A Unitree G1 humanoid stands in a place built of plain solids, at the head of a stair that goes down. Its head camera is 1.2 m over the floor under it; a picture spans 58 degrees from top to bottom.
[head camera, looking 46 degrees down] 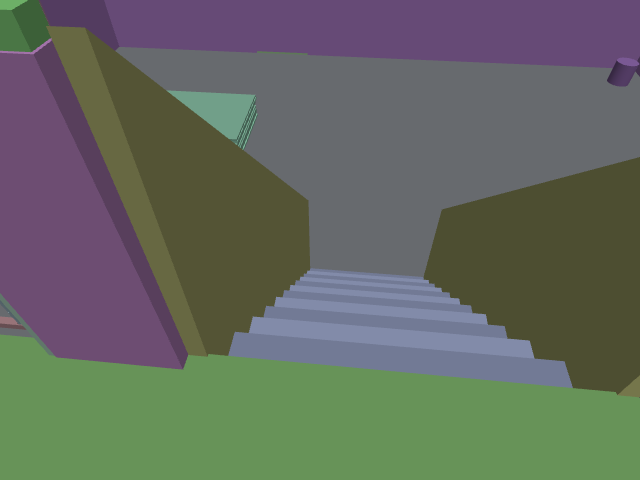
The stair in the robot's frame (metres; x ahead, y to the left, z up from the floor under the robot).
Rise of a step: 0.21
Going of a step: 0.21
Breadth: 1.20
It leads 6 degrees to the right of straight ahead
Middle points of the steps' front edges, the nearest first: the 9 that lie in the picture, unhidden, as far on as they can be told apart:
0.61 -0.25 0.00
0.82 -0.28 -0.21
1.04 -0.30 -0.43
1.25 -0.32 -0.64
1.46 -0.34 -0.85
1.67 -0.36 -1.06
1.88 -0.38 -1.28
2.10 -0.41 -1.49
2.31 -0.43 -1.70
